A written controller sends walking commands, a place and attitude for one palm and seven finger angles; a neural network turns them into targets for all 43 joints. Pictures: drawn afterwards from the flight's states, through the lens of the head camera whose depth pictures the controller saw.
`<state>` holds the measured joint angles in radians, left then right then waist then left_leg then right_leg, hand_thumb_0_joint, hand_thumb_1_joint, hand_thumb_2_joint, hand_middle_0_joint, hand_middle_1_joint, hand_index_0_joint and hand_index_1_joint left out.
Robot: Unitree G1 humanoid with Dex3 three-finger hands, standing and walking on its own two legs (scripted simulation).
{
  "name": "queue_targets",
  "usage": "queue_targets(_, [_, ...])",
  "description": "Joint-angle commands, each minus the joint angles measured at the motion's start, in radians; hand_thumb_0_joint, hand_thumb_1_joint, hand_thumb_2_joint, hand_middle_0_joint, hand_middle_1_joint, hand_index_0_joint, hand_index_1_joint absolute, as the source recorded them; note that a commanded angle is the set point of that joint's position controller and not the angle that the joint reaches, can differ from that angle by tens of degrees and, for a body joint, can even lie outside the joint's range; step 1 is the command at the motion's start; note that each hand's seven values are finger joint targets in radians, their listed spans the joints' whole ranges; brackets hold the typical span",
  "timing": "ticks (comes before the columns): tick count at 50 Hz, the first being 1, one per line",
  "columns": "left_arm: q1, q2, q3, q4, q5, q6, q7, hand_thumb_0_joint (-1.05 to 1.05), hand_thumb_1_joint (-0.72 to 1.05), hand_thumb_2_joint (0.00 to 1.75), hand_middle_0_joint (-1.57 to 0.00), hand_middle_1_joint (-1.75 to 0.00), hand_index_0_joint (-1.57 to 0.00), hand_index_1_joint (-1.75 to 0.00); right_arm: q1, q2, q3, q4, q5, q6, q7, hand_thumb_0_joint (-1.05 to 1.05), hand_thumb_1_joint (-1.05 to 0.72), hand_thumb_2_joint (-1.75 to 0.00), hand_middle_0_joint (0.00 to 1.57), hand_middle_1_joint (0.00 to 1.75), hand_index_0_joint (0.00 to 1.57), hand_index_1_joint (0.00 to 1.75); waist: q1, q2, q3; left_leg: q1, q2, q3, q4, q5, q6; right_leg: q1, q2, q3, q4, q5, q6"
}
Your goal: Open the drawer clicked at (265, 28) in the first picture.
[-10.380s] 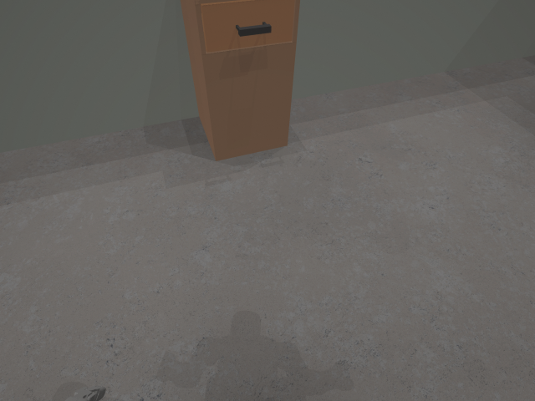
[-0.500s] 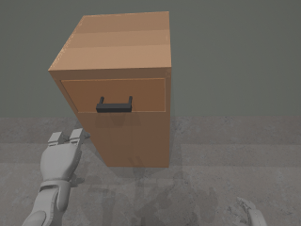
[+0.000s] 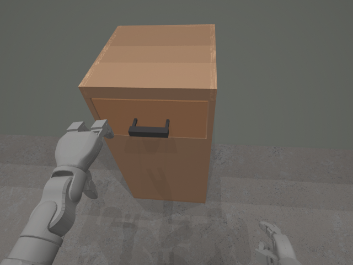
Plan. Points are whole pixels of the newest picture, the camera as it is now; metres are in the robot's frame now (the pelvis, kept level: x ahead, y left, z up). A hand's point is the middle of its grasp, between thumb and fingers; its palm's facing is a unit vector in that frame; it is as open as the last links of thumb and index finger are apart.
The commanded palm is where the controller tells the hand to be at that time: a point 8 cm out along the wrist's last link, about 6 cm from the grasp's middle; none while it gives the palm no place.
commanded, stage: raise the hand with hooked fingers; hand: left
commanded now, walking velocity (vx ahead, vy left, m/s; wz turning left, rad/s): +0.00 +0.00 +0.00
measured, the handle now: (150, 126) +0.54 +0.18 -0.06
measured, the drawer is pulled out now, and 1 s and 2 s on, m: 0.00 0.00 0.00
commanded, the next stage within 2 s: move the hooked fingers above the handle in 0.36 s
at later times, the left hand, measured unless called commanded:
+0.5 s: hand (97, 160) +0.31 +0.23 +0.07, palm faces +0.04 -0.08 -1.00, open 13.8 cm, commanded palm +0.29 +0.23 +0.13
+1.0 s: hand (119, 147) +0.37 +0.21 +0.04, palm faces -0.01 -0.06 -1.00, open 13.8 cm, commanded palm +0.35 +0.21 +0.10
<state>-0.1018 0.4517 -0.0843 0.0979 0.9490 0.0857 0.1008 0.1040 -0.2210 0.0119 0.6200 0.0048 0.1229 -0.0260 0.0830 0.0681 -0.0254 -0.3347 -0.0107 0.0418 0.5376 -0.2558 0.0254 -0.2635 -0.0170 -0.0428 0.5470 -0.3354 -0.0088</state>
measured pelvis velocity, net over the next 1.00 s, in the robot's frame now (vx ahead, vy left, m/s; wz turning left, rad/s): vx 0.01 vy -0.01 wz -0.01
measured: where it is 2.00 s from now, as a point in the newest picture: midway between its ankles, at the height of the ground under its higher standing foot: outside the picture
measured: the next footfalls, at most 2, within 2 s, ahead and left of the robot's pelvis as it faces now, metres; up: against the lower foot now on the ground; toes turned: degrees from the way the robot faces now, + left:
none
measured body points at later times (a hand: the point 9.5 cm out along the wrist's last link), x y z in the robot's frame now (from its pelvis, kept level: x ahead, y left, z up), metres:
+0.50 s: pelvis +0.00 +0.00 +0.00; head +0.03 -0.04 +0.45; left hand +0.30 +0.23 +0.12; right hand +0.18 -0.24 -0.12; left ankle +0.01 +0.10 -0.73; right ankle -0.03 -0.11 -0.73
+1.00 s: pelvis +0.01 -0.01 -0.01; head +0.04 -0.04 +0.44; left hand +0.37 +0.21 +0.10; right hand +0.15 -0.26 -0.13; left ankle +0.01 +0.10 -0.73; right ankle -0.03 -0.11 -0.73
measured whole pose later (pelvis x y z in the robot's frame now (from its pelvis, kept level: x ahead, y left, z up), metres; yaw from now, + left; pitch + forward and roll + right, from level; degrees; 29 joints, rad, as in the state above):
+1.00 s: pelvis +0.01 -0.01 -0.01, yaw -1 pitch +8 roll +1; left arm -0.32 0.41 -0.11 0.42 0.99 0.05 0.18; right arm 0.19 -0.25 -0.04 0.66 0.02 0.13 -0.04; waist 0.03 0.05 -0.06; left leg -0.44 0.01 0.05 0.59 -0.28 0.01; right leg -0.38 0.00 -0.04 0.61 -0.37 -0.03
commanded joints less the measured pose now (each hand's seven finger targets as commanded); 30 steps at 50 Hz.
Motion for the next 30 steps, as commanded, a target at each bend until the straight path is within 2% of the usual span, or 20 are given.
queue_targets(1, [-0.215, 0.188, 0.132, -0.182, -0.008, -0.017, 0.008, 0.0, -0.5, 0.3, -0.3, -1.2, -0.3, -1.2, -0.083, -0.129, -0.052, -0.142, 0.0, -0.043, 0.0, 0.0, -0.9, -0.9, 0.2, 0.3, 0.2, 0.3, -0.006, -0.039, -0.261, 0.185, -0.016, -0.033, -0.052, 0.333, 0.005, 0.046, 0.043, 0.018, -0.068, 0.329, -0.028])
queue_targets(2, [-0.211, 0.176, 0.118, -0.196, -0.011, -0.023, 0.003, 0.0, -0.5, 0.3, -0.3, -1.2, -0.3, -1.2, -0.084, -0.127, -0.052, -0.147, 0.002, -0.043, 0.004, 0.0, -0.9, -0.9, 0.2, 0.3, 0.2, 0.3, -0.005, -0.033, -0.259, 0.185, -0.016, -0.033, -0.052, 0.34, 0.005, 0.046, 0.039, 0.018, -0.066, 0.337, -0.027])
queue_targets(4, [-0.196, 0.185, 0.132, -0.209, -0.017, -0.037, 0.002, 0.0, -0.5, 0.3, -0.3, -1.2, -0.3, -1.2, -0.077, -0.133, -0.056, -0.149, 0.0, -0.041, 0.007, 0.0, -0.9, -0.9, 0.2, 0.3, 0.2, 0.3, -0.003, -0.055, -0.258, 0.178, -0.015, -0.035, -0.053, 0.345, 0.007, 0.045, 0.041, 0.017, -0.064, 0.346, -0.025])
queue_targets(5, [-0.192, 0.187, 0.135, -0.223, -0.019, -0.045, 0.004, 0.0, -0.5, 0.3, -0.3, -1.2, -0.3, -1.2, -0.079, -0.133, -0.059, -0.151, 0.0, -0.042, 0.008, 0.0, -0.9, -0.9, 0.2, 0.3, 0.2, 0.3, -0.002, -0.046, -0.257, 0.181, -0.015, -0.032, -0.053, 0.343, 0.008, 0.042, 0.04, 0.021, -0.067, 0.347, -0.025])
queue_targets(7, [-0.184, 0.197, 0.153, -0.219, -0.018, -0.055, 0.018, 0.0, -0.5, 0.3, -0.3, -1.2, -0.3, -1.2, -0.072, -0.134, -0.06, -0.147, 0.0, -0.043, 0.009, 0.0, -0.9, -0.9, 0.2, 0.3, 0.2, 0.3, -0.001, -0.061, -0.257, 0.166, -0.016, -0.031, -0.049, 0.341, 0.008, 0.044, 0.039, 0.021, -0.064, 0.344, -0.024])
queue_targets(11, [-0.217, 0.235, 0.194, -0.253, -0.007, -0.072, 0.066, 0.0, -0.5, 0.3, -0.3, -1.2, -0.3, -1.2, -0.063, -0.138, -0.069, -0.138, -0.002, -0.048, 0.008, 0.0, -0.9, -0.9, 0.2, 0.3, 0.2, 0.3, 0.003, -0.035, -0.292, 0.179, -0.014, -0.034, -0.043, 0.348, 0.006, 0.039, 0.042, 0.023, -0.057, 0.339, -0.027])
queue_targets(14, [-0.222, 0.213, 0.174, -0.237, -0.005, -0.059, 0.093, 0.0, -0.5, 0.3, -0.3, -1.2, -0.3, -1.2, -0.06, -0.136, -0.074, -0.13, 0.003, -0.049, 0.01, 0.0, -0.9, -0.9, 0.2, 0.3, 0.2, 0.3, -0.003, -0.024, -0.295, 0.179, -0.016, -0.03, -0.04, 0.342, 0.007, 0.026, 0.041, 0.021, -0.051, 0.336, -0.026])
queue_targets(17, [-0.223, 0.189, 0.14, -0.208, -0.003, -0.03, 0.093, 0.0, -0.5, 0.3, -0.3, -1.2, -0.3, -1.2, -0.07, -0.135, -0.072, -0.128, 0.01, -0.047, 0.008, 0.0, -0.9, -0.9, 0.2, 0.3, 0.2, 0.3, -0.011, -0.024, -0.265, 0.17, -0.015, -0.027, -0.052, 0.283, 0.007, 0.009, 0.041, 0.021, -0.064, 0.28, -0.025])
queue_targets(18, [-0.226, 0.188, 0.136, -0.203, -0.005, -0.024, 0.09, 0.0, -0.5, 0.3, -0.3, -1.2, -0.3, -1.2, -0.072, -0.136, -0.071, -0.127, 0.011, -0.045, 0.007, 0.0, -0.9, -0.9, 0.2, 0.3, 0.2, 0.3, -0.015, -0.036, -0.249, 0.161, -0.016, -0.027, -0.056, 0.272, 0.007, 0.01, 0.042, 0.02, -0.067, 0.274, -0.025])
queue_targets(21, [-0.224, 0.202, 0.138, -0.208, -0.003, -0.014, 0.071, 0.0, -0.5, 0.3, -0.3, -1.2, -0.3, -1.2, -0.084, -0.139, -0.067, -0.133, 0.01, -0.043, 0.002, 0.0, -0.9, -0.9, 0.2, 0.3, 0.2, 0.3, -0.012, -0.05, -0.264, 0.167, -0.019, -0.024, -0.056, 0.281, 0.012, 0.028, 0.042, 0.027, -0.072, 0.29, -0.023])
queue_targets(23, [-0.226, 0.191, 0.123, -0.211, -0.008, -0.015, 0.061, 0.0, -0.5, 0.3, -0.3, -1.2, -0.3, -1.2, -0.081, -0.134, -0.063, -0.134, 0.01, -0.044, -0.001, 0.0, -0.9, -0.9, 0.2, 0.3, 0.2, 0.3, -0.013, -0.039, -0.259, 0.169, -0.02, -0.025, -0.062, 0.266, 0.013, 0.03, 0.039, 0.025, -0.074, 0.281, -0.022])
queue_targets(25, [-0.276, 0.191, 0.118, -0.146, -0.005, -0.019, 0.054, 0.0, -0.5, 0.3, -0.3, -1.2, -0.3, -1.2, -0.072, -0.135, -0.059, -0.118, 0.011, -0.044, -0.008, 0.0, -0.9, -0.9, 0.2, 0.3, 0.2, 0.3, -0.028, -0.091, -0.215, 0.148, -0.02, -0.018, -0.058, 0.239, 0.015, 0.004, 0.04, 0.026, -0.082, 0.275, -0.018])
queue_targets(27, [-0.292, 0.209, 0.131, -0.129, 0.001, -0.029, 0.052, 0.0, -0.5, 0.3, -0.3, -1.2, -0.3, -1.2, -0.072, -0.135, -0.057, -0.122, 0.011, -0.046, -0.013, 0.0, -0.9, -0.9, 0.2, 0.3, 0.2, 0.3, -0.019, -0.077, -0.236, 0.142, -0.026, -0.014, -0.052, 0.238, 0.017, 0.019, 0.037, 0.034, -0.078, 0.28, -0.019])
queue_targets(29, [-0.354, 0.176, 0.097, -0.112, 0.008, -0.042, 0.055, 0.0, -0.5, 0.3, -0.3, -1.2, -0.3, -1.2, -0.064, -0.132, -0.059, -0.114, 0.01, -0.048, -0.014, 0.0, -0.9, -0.9, 0.2, 0.3, 0.2, 0.3, -0.032, -0.066, -0.239, 0.145, -0.027, -0.013, -0.041, 0.239, 0.016, -0.005, 0.037, 0.031, -0.071, 0.284, -0.019])
queue_targets(30, [-0.361, 0.181, 0.105, -0.103, 0.009, -0.049, 0.059, 0.0, -0.5, 0.3, -0.3, -1.2, -0.3, -1.2, -0.056, -0.13, -0.063, -0.112, 0.009, -0.05, -0.015, 0.0, -0.9, -0.9, 0.2, 0.3, 0.2, 0.3, -0.028, -0.059, -0.258, 0.151, -0.027, -0.013, -0.037, 0.248, 0.017, -0.002, 0.037, 0.033, -0.065, 0.291, -0.02])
